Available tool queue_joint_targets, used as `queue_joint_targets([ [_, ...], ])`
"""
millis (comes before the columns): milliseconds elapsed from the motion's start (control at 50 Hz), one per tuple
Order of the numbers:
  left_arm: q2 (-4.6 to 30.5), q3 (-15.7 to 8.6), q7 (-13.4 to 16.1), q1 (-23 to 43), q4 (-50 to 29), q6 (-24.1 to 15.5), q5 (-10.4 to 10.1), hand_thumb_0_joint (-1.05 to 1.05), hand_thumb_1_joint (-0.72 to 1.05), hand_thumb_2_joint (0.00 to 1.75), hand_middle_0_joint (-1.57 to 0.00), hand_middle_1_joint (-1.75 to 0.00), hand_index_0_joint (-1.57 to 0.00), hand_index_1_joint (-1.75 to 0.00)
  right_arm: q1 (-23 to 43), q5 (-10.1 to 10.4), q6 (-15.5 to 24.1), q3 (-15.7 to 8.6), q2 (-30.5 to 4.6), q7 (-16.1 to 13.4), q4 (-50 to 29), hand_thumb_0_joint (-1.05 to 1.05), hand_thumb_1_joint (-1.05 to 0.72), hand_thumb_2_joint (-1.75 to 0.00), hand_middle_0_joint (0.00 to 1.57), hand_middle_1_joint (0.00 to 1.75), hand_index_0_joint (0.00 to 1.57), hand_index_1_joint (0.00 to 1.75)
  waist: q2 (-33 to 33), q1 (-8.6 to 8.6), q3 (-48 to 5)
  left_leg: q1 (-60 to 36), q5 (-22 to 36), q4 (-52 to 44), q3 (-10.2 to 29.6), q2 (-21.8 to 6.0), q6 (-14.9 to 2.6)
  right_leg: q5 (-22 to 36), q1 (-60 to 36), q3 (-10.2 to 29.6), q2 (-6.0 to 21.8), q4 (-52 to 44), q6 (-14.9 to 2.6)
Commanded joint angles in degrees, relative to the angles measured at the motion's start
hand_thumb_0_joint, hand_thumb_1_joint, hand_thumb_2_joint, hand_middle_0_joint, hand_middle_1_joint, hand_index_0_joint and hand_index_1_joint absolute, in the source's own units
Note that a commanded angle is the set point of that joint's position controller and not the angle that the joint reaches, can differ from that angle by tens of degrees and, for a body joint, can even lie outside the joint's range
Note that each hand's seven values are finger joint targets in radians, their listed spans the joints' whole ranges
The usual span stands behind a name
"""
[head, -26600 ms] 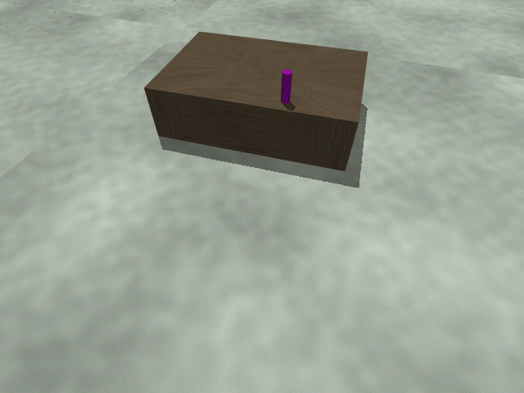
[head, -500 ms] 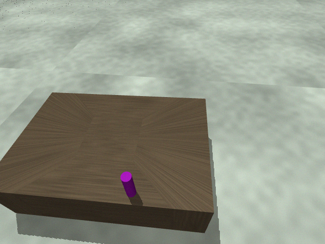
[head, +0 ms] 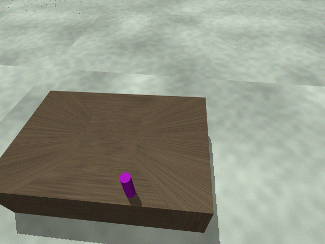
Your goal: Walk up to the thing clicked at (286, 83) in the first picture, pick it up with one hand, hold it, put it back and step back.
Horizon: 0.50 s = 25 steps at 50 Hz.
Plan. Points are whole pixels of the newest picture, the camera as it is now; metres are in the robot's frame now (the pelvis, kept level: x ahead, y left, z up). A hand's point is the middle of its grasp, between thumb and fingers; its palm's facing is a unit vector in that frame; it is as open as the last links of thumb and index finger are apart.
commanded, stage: stand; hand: left
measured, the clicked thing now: (128, 185) +0.43 +0.19 -0.37
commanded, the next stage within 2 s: none
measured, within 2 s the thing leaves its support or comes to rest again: neither
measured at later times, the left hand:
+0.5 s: hand out of the picture +0.08 +0.25 -0.15, palm faces -0.02 -0.94 -0.35, open 7.4 cm
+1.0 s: hand out of the picture +0.07 +0.24 -0.15, palm faces -0.03 -0.94 -0.35, open 7.4 cm
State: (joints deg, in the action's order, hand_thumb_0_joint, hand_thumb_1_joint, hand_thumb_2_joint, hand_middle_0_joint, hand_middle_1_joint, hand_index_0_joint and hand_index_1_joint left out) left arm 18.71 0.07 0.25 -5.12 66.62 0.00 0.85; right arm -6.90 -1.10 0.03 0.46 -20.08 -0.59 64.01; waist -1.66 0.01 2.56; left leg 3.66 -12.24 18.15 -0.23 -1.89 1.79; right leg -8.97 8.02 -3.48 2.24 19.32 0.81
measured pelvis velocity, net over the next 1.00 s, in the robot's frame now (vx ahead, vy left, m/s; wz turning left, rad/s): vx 0.00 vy -0.01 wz -0.01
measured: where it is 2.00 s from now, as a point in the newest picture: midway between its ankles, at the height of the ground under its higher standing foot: outside the picture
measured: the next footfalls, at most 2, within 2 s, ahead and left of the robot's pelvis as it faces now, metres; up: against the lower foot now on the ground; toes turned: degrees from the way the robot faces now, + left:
none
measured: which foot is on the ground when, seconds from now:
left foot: down 0.00-1.00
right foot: down 0.00-1.00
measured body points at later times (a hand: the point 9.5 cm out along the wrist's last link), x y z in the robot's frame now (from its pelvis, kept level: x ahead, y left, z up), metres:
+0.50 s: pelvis +0.00 +0.00 +0.00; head +0.00 -0.01 +0.45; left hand +0.08 +0.29 -0.13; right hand +0.06 -0.30 -0.14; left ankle -0.02 +0.14 -0.75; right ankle +0.02 -0.13 -0.75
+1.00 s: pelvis +0.00 -0.01 +0.00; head +0.01 -0.02 +0.45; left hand +0.08 +0.29 -0.13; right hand +0.06 -0.30 -0.14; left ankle -0.02 +0.14 -0.75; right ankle +0.02 -0.13 -0.75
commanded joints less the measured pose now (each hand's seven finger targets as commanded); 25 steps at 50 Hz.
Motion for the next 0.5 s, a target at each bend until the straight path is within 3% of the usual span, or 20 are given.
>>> queue_joint_targets([
  [0,12.7,-2.5,0.7,2.7,-3.3,-1.3,-0.1,0.00,0.90,0.90,-0.20,-0.30,-0.20,-0.30,1.9,0.1,0.9,-2.0,-11.6,-0.6,-3.1,0.00,-0.90,-0.90,0.20,0.30,0.20,0.30,1.4,-0.15,-3.6,3.9,7.4,-3.4,4.0,-5.6,-1.70,8.0,-4.4,6.0,6.1,-2.3,-1.46],
  [260,12.7,-2.6,0.6,2.2,-3.9,-1.4,-0.1,0.00,0.90,0.90,-0.20,-0.30,-0.20,-0.30,1.7,0.1,1.1,-2.2,-11.6,-0.5,-3.1,0.00,-0.90,-0.90,0.20,0.30,0.20,0.30,1.6,-0.17,-4.6,3.2,9.7,-3.6,3.9,-6.0,-1.77,10.6,-4.9,6.0,6.1,-1.8,-1.80],
  [400,12.6,-2.7,0.4,2.1,-3.6,-1.3,-0.2,0.00,0.90,0.90,-0.20,-0.30,-0.20,-0.30,1.5,0.0,1.0,-2.3,-11.7,-0.3,-2.8,0.00,-0.90,-0.90,0.20,0.30,0.20,0.30,1.0,-0.22,-2.1,5.1,3.5,-4.3,3.8,-5.3,-1.62,4.0,-3.5,6.4,5.7,-3.1,-1.63],
  [480,12.7,-2.8,0.4,1.8,-3.7,-1.5,-0.1,0.00,0.90,0.90,-0.20,-0.30,-0.20,-0.30,1.7,0.1,1.1,-2.4,-11.5,-0.2,-3.1,0.00,-0.90,-0.90,0.20,0.30,0.20,0.30,1.6,-0.30,-3.3,3.7,4.8,-4.0,4.0,-5.6,-1.82,5.7,-3.4,6.3,5.8,-2.8,-1.86],
])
